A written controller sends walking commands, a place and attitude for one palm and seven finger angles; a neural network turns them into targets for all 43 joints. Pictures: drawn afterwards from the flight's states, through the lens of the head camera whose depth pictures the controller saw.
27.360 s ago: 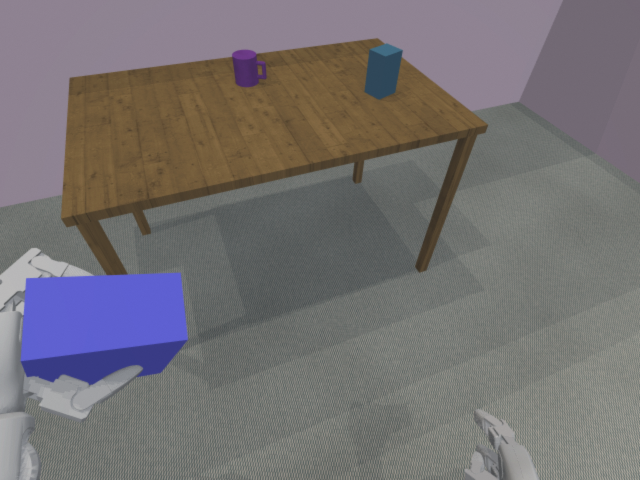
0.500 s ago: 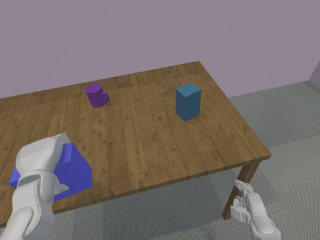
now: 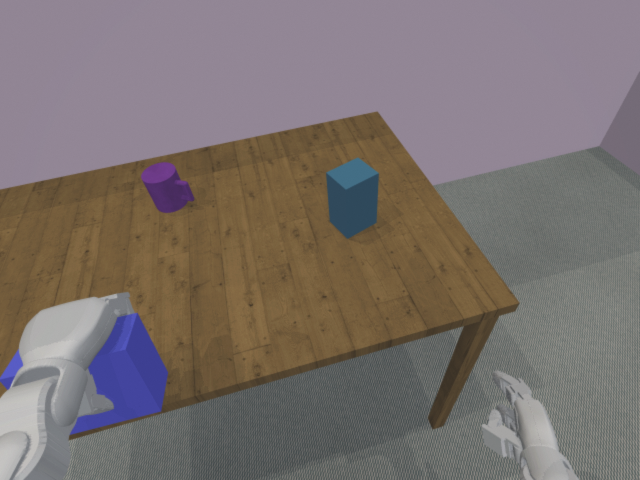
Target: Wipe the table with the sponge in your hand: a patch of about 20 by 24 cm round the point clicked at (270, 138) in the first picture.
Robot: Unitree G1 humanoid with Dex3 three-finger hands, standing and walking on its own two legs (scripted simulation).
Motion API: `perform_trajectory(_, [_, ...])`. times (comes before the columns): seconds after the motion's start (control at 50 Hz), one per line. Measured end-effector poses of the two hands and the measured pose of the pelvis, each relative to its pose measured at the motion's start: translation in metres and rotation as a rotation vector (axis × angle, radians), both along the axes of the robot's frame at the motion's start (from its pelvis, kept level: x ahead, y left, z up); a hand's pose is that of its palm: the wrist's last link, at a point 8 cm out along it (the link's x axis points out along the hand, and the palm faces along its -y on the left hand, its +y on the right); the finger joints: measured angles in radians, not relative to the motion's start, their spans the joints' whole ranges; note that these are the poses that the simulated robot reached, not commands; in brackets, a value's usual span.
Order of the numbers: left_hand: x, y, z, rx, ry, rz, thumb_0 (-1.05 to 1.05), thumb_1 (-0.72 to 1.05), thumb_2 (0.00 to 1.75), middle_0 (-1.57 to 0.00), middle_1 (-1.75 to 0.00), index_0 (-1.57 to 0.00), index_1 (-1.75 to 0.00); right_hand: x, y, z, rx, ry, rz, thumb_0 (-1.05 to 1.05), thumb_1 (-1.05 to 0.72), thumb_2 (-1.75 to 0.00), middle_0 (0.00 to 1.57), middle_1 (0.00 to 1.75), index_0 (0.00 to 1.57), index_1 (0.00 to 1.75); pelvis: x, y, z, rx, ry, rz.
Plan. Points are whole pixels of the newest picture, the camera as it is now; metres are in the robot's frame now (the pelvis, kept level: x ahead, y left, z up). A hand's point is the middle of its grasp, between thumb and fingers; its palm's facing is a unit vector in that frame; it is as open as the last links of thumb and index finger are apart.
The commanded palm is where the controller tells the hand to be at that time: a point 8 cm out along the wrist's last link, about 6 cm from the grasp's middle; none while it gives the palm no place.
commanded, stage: move the sponge above the wiping area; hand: left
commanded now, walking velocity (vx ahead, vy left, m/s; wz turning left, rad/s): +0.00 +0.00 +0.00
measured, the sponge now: (100, 385) +0.19 +0.33 +0.01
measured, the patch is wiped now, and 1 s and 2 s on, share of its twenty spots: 0.00 0.00 0.00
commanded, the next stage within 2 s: none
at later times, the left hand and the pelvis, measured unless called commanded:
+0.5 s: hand (98, 346) +0.22 +0.33 +0.05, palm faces -0.05 -0.04 -1.00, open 10.5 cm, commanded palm +0.20 +0.34 +0.13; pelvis +0.00 +0.02 +0.00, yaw +0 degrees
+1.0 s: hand (82, 327) +0.24 +0.36 +0.06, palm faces +0.06 +0.01 -1.00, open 10.5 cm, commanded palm +0.21 +0.35 +0.11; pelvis +0.00 +0.03 -0.01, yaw +0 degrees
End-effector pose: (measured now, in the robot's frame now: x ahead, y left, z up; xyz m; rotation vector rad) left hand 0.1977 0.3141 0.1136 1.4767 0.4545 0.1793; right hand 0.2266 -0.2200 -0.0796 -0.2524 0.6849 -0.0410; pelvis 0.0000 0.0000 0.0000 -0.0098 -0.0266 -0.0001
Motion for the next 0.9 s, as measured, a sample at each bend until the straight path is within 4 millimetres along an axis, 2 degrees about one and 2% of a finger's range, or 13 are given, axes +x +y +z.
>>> perform_trajectory(0.06, [0.002, -0.008, 0.005, 0.023, -0.057, -0.102, 0.00, -0.54, 1.00, -0.70, -1.32, -0.71, -1.31, -0.001, -0.001, 0.001, -0.017, 0.006, -0.005, 0.01, -0.90, -0.90, 0.20, 0.30, 0.20, 0.30, 0.003, -0.001, -0.001, -0.001, 0.005, -0.010])
perform_trajectory(0.1, [0.003, -0.005, 0.014, 0.057, -0.121, -0.110, 0.00, -0.54, 1.00, -0.70, -1.32, -0.71, -1.31, -0.002, -0.001, 0.000, -0.014, 0.014, -0.010, 0.01, -0.90, -0.90, 0.20, 0.30, 0.20, 0.30, 0.005, 0.000, -0.001, -0.003, 0.010, -0.016])
perform_trajectory(0.2, [-0.001, 0.028, 0.030, 0.096, -0.226, 0.063, 0.00, -0.54, 1.00, -0.70, -1.32, -0.71, -1.31, -0.004, 0.001, -0.005, 0.023, 0.042, -0.030, 0.01, -0.90, -0.90, 0.20, 0.30, 0.20, 0.30, 0.007, 0.004, -0.002, -0.006, 0.022, -0.017])
perform_trajectory(0.28, [-0.008, 0.049, 0.017, 0.070, -0.132, 0.196, 0.00, -0.54, 1.00, -0.69, -1.33, -0.71, -1.31, -0.004, 0.005, -0.007, 0.040, 0.050, -0.035, 0.01, -0.90, -0.90, 0.20, 0.30, 0.20, 0.30, 0.006, 0.009, -0.001, -0.006, 0.029, -0.001])
perform_trajectory(0.34, [-0.009, 0.044, -0.004, 0.023, -0.026, 0.167, 0.00, -0.54, 1.00, -0.69, -1.33, -0.71, -1.31, -0.002, 0.011, -0.008, 0.033, 0.038, -0.026, 0.01, -0.90, -0.90, 0.20, 0.30, 0.20, 0.30, 0.004, 0.014, -0.001, -0.008, 0.032, 0.011])
perform_trajectory(0.4, [-0.003, 0.025, -0.017, -0.015, 0.011, 0.042, 0.00, -0.54, 1.00, -0.70, -1.33, -0.71, -1.31, 0.000, 0.021, -0.007, 0.014, 0.026, -0.006, 0.01, -0.90, -0.90, 0.20, 0.30, 0.20, 0.30, 0.003, 0.018, -0.002, -0.011, 0.034, 0.012])
perform_trajectory(0.46, [0.005, 0.010, -0.016, 0.003, -0.045, -0.090, 0.00, -0.54, 1.00, -0.70, -1.32, -0.71, -1.31, 0.000, 0.031, -0.005, 0.002, 0.027, 0.013, 0.01, -0.90, -0.90, 0.20, 0.30, 0.20, 0.30, 0.003, 0.021, -0.003, -0.014, 0.038, 0.006])
perform_trajectory(0.5, [0.010, 0.009, -0.007, 0.044, -0.115, -0.127, 0.00, -0.54, 1.00, -0.70, -1.32, -0.72, -1.31, -0.001, 0.036, -0.005, 0.006, 0.032, 0.019, 0.01, -0.90, -0.90, 0.20, 0.30, 0.20, 0.30, 0.003, 0.022, -0.003, -0.016, 0.042, 0.002])
perform_trajectory(0.62, [0.017, 0.047, 0.018, 0.096, -0.254, 0.074, 0.00, -0.54, 1.00, -0.70, -1.32, -0.71, -1.31, -0.003, 0.047, -0.007, 0.060, 0.062, 0.009, 0.01, -0.90, -0.90, 0.21, 0.30, 0.20, 0.30, 0.003, 0.027, -0.003, -0.019, 0.052, -0.002])
perform_trajectory(0.7, [0.011, 0.065, 0.005, 0.069, -0.130, 0.208, 0.00, -0.54, 1.00, -0.70, -1.33, -0.71, -1.32, -0.003, 0.048, -0.008, 0.077, 0.068, 0.004, 0.01, -0.90, -0.90, 0.21, 0.30, 0.20, 0.30, 0.002, 0.032, -0.002, -0.018, 0.052, 0.008])
perform_trajectory(0.76, [0.007, 0.058, -0.017, 0.022, -0.004, 0.171, 0.00, -0.54, 1.00, -0.70, -1.33, -0.71, -1.32, -0.002, 0.047, -0.008, 0.062, 0.059, 0.008, 0.01, -0.90, -0.90, 0.21, 0.30, 0.20, 0.30, 0.002, 0.035, -0.002, -0.020, 0.050, 0.019])
perform_trajectory(0.82, [0.008, 0.038, -0.032, -0.022, 0.037, 0.044, 0.00, -0.54, 1.00, -0.70, -1.33, -0.71, -1.32, -0.003, 0.047, -0.008, 0.030, 0.054, 0.018, 0.01, -0.90, -0.90, 0.21, 0.30, 0.20, 0.30, 0.002, 0.036, -0.003, -0.021, 0.050, 0.021])
perform_trajectory(0.9, [0.013, 0.017, -0.027, 0.019, -0.059, -0.119, 0.00, -0.53, 1.00, -0.70, -1.32, -0.72, -1.31, -0.005, 0.047, -0.008, -0.004, 0.063, 0.031, 0.01, -0.90, -0.90, 0.21, 0.30, 0.20, 0.30, 0.002, 0.033, -0.004, -0.023, 0.055, 0.013])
